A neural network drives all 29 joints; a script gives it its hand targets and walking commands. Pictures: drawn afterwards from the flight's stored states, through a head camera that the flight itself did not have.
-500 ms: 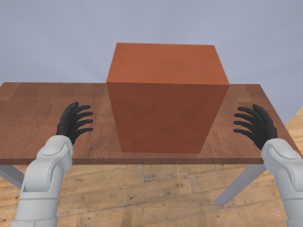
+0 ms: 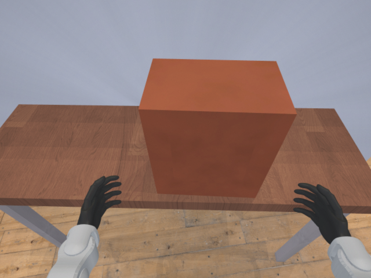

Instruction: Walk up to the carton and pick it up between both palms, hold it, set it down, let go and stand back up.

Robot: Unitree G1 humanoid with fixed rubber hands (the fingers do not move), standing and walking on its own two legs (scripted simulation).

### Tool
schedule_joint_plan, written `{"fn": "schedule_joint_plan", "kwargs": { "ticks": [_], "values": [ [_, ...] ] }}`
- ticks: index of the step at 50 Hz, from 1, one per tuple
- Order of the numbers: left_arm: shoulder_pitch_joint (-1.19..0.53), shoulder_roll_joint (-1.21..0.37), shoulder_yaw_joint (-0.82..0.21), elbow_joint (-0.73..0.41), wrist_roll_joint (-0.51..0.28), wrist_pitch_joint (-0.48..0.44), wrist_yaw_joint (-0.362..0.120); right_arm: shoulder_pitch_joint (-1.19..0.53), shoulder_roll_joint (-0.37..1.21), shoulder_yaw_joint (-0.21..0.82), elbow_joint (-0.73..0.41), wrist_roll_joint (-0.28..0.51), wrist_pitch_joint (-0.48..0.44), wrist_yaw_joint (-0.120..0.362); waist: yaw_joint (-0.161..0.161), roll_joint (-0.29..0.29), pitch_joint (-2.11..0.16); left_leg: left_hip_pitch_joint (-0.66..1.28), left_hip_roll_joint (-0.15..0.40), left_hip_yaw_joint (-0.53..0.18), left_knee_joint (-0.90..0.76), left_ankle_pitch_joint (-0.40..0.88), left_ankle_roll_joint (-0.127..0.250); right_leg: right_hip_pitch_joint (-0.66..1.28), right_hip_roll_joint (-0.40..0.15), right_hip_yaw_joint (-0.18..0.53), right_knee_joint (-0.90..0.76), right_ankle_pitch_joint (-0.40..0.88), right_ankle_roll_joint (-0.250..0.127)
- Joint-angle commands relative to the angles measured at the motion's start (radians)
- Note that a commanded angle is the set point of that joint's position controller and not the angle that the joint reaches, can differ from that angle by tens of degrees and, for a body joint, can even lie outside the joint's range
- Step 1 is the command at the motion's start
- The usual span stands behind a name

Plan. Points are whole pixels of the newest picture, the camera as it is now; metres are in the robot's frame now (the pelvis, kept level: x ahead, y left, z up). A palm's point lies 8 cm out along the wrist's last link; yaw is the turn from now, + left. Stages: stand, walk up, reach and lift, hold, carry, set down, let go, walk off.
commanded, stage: set down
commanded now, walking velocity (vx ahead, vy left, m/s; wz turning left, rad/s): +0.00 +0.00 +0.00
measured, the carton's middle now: (209, 135) +0.42 -0.03 +0.08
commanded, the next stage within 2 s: let go in 0.08 s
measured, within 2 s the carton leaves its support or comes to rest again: neither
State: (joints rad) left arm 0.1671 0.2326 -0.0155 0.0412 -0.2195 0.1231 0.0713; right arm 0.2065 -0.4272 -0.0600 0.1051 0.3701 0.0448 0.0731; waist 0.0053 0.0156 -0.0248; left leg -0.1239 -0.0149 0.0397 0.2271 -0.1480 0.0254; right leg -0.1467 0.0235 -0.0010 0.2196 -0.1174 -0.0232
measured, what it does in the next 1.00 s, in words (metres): stands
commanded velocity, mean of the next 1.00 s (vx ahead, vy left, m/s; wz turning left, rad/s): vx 0.00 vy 0.00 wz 0.00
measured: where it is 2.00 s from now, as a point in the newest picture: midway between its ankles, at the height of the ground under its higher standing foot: outside the picture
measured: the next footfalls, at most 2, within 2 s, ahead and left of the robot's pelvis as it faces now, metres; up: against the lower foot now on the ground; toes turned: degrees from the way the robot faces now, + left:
none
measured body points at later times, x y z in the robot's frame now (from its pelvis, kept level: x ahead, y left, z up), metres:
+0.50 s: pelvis +0.00 +0.00 -0.01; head +0.01 +0.01 +0.44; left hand +0.16 +0.23 -0.10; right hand +0.15 -0.22 -0.10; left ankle -0.02 +0.10 -0.75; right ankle +0.00 -0.11 -0.75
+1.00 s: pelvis +0.00 +0.00 -0.01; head +0.01 +0.01 +0.44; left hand +0.15 +0.23 -0.10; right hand +0.16 -0.23 -0.11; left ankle -0.02 +0.10 -0.75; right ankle -0.01 -0.11 -0.75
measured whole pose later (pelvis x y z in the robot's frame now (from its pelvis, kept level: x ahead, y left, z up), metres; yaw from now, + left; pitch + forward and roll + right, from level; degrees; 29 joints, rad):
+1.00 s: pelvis +0.00 +0.00 -0.01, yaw +1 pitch +2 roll +0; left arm 0.28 0.22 -0.03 0.44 0.03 0.11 0.02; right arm 0.16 -0.20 0.00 0.82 -0.05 -0.18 0.01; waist 0.01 -0.03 -0.04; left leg -0.24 -0.01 0.02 0.48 -0.28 0.02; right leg -0.25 0.02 -0.02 0.47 -0.26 -0.02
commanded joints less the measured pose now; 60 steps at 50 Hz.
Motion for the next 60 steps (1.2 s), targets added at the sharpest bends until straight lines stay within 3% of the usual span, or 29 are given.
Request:
{"fn": "schedule_joint_plan", "kwargs": {
  "ticks": [1, 5, 10, 17, 23, 33, 39, 48, 49, 50, 52, 54, 56, 60],
  "values": [
    [-0.161, 0.099, 0.030, -0.180, 0.009, -0.133, 0.019, -0.137, -0.175, -0.091, -0.178, 0.002, -0.125, 0.008, -0.005, -0.055, -0.223, 0.023, 0.016, -0.075, 0.022, 0.294, -0.009, 0.141, -0.029, 0.092, 0.035, 0.261, -0.025],
    [-0.168, 0.096, 0.009, -0.120, 0.010, -0.175, 0.041, -0.150, -0.171, -0.073, -0.106, -0.001, -0.166, 0.013, 0.002, -0.058, -0.221, 0.006, 0.015, -0.078, 0.028, 0.255, -0.004, 0.137, -0.032, 0.090, 0.047, 0.244, -0.023],
    [-0.089, 0.066, 0.031, 0.002, 0.077, -0.129, 0.010, -0.066, -0.113, -0.024, 0.030, -0.046, -0.164, 0.006, -0.003, -0.069, -0.176, -0.007, 0.009, -0.073, 0.008, 0.210, -0.010, 0.155, -0.033, 0.088, 0.044, 0.268, -0.008],
    [-0.005, 0.041, 0.052, 0.132, 0.187, -0.038, -0.049, 0.001, 0.031, 0.024, 0.218, -0.209, -0.182, -0.037, 0.013, -0.055, -0.073, -0.091, 0.005, -0.053, 0.005, 0.042, -0.021, 0.078, -0.021, 0.064, 0.077, 0.117, 0.013],
    [-0.051, 0.066, 0.037, 0.178, 0.209, -0.042, -0.034, -0.085, 0.076, 0.003, 0.372, -0.331, -0.287, -0.063, 0.006, -0.029, -0.076, -0.158, 0.018, -0.047, 0.091, -0.061, -0.030, -0.004, -0.018, 0.052, 0.194, 0.014, -0.002],
    [0.039, 0.085, 0.016, 0.175, 0.219, -0.022, -0.003, -0.093, 0.097, 0.002, 0.535, -0.382, -0.376, -0.077, -0.003, -0.035, -0.173, -0.117, 0.008, -0.081, 0.199, 0.149, -0.047, 0.014, -0.012, 0.062, 0.274, 0.171, -0.022],
    [0.077, 0.078, 0.026, 0.212, 0.238, 0.021, -0.019, -0.084, 0.120, 0.037, 0.607, -0.369, -0.345, -0.083, 0.001, -0.017, -0.109, -0.139, -0.002, -0.084, 0.168, 0.138, -0.041, 0.036, -0.008, 0.061, 0.238, 0.181, -0.018],
    [0.035, 0.082, 0.021, 0.191, 0.232, 0.038, -0.028, -0.118, 0.112, 0.028, 0.618, -0.369, -0.325, -0.082, -0.005, -0.017, -0.085, -0.141, 0.000, -0.083, 0.146, 0.086, -0.037, 0.025, -0.013, 0.057, 0.213, 0.128, -0.018],
    [0.346, 0.139, 0.065, 0.431, 0.282, -0.098, -0.048, 0.070, 0.020, -0.001, 0.717, -0.470, -0.177, -0.058, 0.083, 0.074, -0.093, -0.001, 0.152, -0.126, 0.278, 0.291, 0.054, -0.104, -0.117, 0.082, 0.226, 0.064, 0.023],
    [0.326, 0.159, 0.064, 0.457, 0.285, -0.154, -0.061, 0.098, 0.025, -0.011, 0.685, -0.487, -0.119, -0.064, 0.006, 0.005, -0.099, 0.004, 0.167, -0.139, 0.316, 0.365, 0.069, -0.121, -0.117, 0.100, 0.235, 0.066, 0.012],
    [0.224, 0.112, 0.054, 0.457, 0.284, -0.197, -0.075, 0.074, 0.046, -0.008, 0.665, -0.461, -0.083, -0.062, -0.013, -0.035, -0.067, -0.042, 0.159, -0.122, 0.322, 0.249, 0.060, -0.172, -0.116, 0.130, 0.221, 0.041, -0.010],
    [0.200, 0.117, 0.054, 0.480, 0.285, -0.197, -0.083, 0.059, 0.044, -0.013, 0.662, -0.446, -0.079, -0.057, -0.016, -0.068, -0.054, -0.059, 0.123, -0.105, 0.333, 0.073, 0.039, -0.204, -0.132, 0.171, 0.196, 0.067, -0.032],
    [0.205, 0.130, 0.057, 0.515, 0.281, -0.195, -0.083, 0.063, 0.056, -0.013, 0.669, -0.447, -0.079, -0.051, -0.016, -0.078, -0.021, -0.076, 0.108, -0.101, 0.326, -0.020, 0.028, -0.229, -0.146, 0.201, 0.177, 0.085, -0.039],
    [0.247, 0.127, 0.058, 0.600, 0.275, -0.199, -0.076, 0.096, 0.056, -0.017, 0.711, -0.438, -0.082, -0.054, -0.004, -0.025, -0.026, -0.060, 0.129, -0.125, 0.273, 0.036, 0.041, -0.208, -0.117, 0.174, 0.198, 0.051, -0.028]
  ]
}}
